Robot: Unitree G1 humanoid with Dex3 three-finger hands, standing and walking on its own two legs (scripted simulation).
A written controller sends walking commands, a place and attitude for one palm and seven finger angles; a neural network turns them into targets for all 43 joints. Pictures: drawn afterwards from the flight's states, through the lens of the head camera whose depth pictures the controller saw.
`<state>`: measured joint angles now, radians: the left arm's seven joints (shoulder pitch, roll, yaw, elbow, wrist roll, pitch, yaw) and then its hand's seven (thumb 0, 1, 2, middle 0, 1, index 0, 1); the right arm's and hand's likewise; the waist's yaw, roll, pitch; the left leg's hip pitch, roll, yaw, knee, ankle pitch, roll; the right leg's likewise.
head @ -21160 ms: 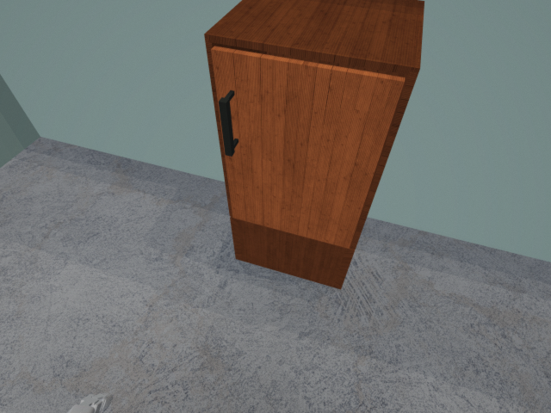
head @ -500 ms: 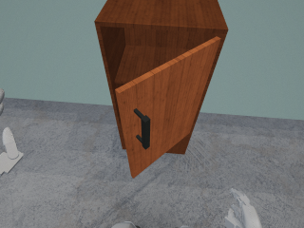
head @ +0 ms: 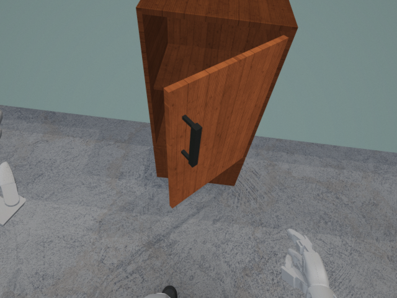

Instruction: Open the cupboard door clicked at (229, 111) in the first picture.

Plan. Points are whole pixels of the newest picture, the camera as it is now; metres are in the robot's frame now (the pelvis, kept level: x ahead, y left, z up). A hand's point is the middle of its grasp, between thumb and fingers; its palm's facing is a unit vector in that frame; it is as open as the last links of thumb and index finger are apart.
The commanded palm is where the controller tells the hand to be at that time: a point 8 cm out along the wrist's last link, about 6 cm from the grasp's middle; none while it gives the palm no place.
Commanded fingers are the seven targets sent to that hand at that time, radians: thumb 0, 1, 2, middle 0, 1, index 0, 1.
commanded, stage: stop stepping back and stand still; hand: left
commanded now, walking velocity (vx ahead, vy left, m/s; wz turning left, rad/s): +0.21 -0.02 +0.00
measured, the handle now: (189, 142) +0.49 +0.07 -0.03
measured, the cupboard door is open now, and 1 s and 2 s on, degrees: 45 45 45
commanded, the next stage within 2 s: let the arm hang, fingers relaxed in 0.74 s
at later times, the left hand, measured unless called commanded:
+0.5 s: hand (31, 263) +0.13 +0.22 +0.16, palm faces +0.35 -0.81 -0.47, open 7.4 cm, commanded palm +0.07 +0.27 +0.17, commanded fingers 0.00 0.90 0.90 -0.20 -0.30 -0.20 -0.30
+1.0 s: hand out of the picture +0.08 +0.22 -0.07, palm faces +0.07 -0.93 -0.37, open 7.4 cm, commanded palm none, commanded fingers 0.00 0.90 0.90 -0.20 -0.30 -0.20 -0.30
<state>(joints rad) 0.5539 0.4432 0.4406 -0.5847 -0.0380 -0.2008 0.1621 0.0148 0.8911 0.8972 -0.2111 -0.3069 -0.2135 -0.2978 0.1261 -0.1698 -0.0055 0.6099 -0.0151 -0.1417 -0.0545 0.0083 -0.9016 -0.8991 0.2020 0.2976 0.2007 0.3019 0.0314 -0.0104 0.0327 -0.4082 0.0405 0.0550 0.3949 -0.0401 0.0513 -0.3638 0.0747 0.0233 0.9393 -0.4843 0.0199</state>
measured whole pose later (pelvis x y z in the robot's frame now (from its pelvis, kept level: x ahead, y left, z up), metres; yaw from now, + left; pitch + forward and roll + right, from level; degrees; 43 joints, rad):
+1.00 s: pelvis -0.11 -0.01 -0.01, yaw -1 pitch +1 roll +0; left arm 0.23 0.27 0.09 0.44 0.03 0.01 0.02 0.00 0.91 0.90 -0.20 -0.30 -0.20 -0.29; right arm 0.12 -0.24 0.00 0.83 -0.02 -0.03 0.00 0.01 -0.90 -0.90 0.20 0.30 0.20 0.30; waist -0.01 0.05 -0.02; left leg -0.37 -0.01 0.05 0.59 -0.23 0.03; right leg -0.24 -0.02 -0.05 0.62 -0.38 -0.01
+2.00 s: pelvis -0.11 +0.00 +0.00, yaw -1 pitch -1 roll +0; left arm 0.27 0.14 0.01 1.14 0.01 0.00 0.03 0.01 0.92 0.90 -0.20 -0.30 -0.20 -0.30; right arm 0.26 -0.13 0.00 1.15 -0.02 0.02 -0.03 0.00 -0.91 -0.90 0.20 0.30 0.20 0.30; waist -0.02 0.01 0.05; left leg -0.24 -0.01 0.04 0.40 -0.14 0.03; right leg -0.12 -0.02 -0.06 0.42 -0.29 -0.01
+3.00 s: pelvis -0.10 -0.02 -0.01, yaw -8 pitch +1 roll +1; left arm 0.24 0.18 0.07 1.05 0.02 0.06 0.01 0.00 0.91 0.90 -0.20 -0.30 -0.20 -0.30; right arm 0.20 -0.17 -0.05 1.05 -0.02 0.04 -0.05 0.00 -0.91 -0.90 0.20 0.30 0.20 0.30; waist 0.01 -0.01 0.08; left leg -0.29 0.06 0.15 0.53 -0.25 -0.01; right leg -0.23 0.04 0.06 0.58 -0.36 -0.04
